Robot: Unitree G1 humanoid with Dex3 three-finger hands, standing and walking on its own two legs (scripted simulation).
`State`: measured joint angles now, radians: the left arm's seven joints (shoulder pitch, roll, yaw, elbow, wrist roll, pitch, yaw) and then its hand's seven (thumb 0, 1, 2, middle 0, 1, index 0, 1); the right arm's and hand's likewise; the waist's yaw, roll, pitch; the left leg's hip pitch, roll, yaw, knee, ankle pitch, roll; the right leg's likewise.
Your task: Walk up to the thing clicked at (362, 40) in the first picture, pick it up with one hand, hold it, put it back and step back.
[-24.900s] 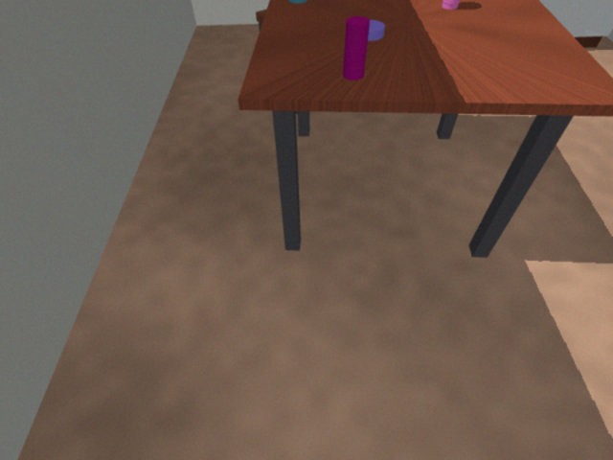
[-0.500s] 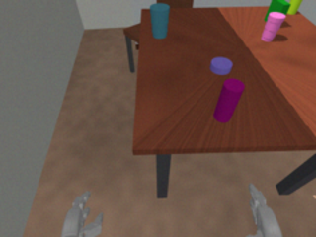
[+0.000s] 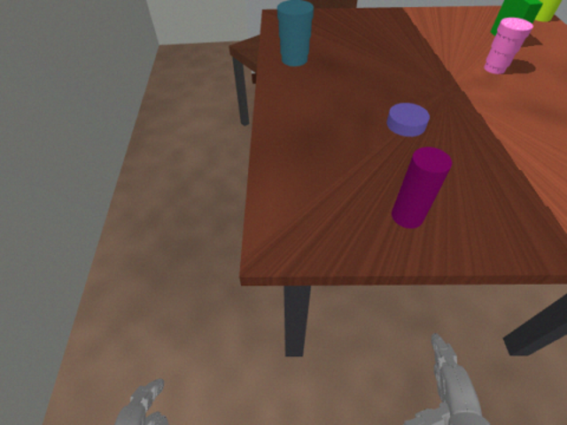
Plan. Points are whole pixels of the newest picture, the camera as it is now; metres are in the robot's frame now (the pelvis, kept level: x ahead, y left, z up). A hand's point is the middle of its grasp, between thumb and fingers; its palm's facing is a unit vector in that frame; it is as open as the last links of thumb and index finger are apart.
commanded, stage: home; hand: right
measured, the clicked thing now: (418, 190) +0.45 -0.22 +0.05
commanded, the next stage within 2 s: stand in 1.90 s
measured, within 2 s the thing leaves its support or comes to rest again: neither
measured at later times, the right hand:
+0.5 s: hand out of the picture +0.05 -0.27 -0.14, palm faces -0.05 +0.92 -0.40, open 17.4 cm
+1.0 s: hand out of the picture +0.06 -0.25 -0.15, palm faces -0.06 +0.93 -0.37, open 17.3 cm
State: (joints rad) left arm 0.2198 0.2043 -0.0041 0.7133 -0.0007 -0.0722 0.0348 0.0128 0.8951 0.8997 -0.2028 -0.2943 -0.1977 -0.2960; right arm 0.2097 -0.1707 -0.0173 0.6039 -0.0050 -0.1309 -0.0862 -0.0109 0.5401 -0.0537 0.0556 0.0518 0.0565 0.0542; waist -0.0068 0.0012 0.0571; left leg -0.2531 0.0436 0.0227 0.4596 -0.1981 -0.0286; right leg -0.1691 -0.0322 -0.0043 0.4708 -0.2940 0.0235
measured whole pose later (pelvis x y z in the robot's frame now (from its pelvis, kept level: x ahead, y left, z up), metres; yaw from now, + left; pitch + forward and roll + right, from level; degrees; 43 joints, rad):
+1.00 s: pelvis -0.01 +0.01 +0.01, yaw +0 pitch -3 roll -1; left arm 0.16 0.36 -0.01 1.12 0.02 0.00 -0.01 0.01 0.90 0.90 -0.20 -0.29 -0.20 -0.29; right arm 0.14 -0.36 0.02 1.11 -0.02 -0.01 0.01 0.00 0.51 -0.07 0.06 0.06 0.06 0.06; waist 0.00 -0.01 0.05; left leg -0.19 0.04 0.01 0.39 -0.15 -0.02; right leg -0.08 -0.03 -0.01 0.35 -0.22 0.03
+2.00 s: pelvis +0.00 +0.01 +0.01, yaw +1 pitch -3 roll +0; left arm 0.13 0.35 0.00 1.12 0.02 0.00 -0.01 0.01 0.90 0.90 -0.20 -0.29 -0.20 -0.30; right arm 0.11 -0.36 0.00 1.12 -0.01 -0.01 0.00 0.00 0.51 -0.07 0.06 0.06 0.06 0.06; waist 0.00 0.00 0.05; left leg -0.16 0.03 0.02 0.36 -0.16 -0.01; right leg -0.04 -0.05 -0.02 0.32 -0.23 0.04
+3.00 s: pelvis +0.01 +0.02 +0.01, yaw +1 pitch -2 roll +0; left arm 0.14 0.35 0.00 1.11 0.02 0.00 -0.01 0.01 0.90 0.90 -0.20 -0.30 -0.20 -0.30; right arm 0.11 -0.35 0.00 1.12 -0.01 -0.01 0.01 0.00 -0.90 -0.90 0.20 0.30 0.20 0.30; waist 0.00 -0.01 0.06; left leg -0.16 0.02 0.01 0.36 -0.17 -0.01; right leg -0.04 -0.06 -0.02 0.31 -0.23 0.05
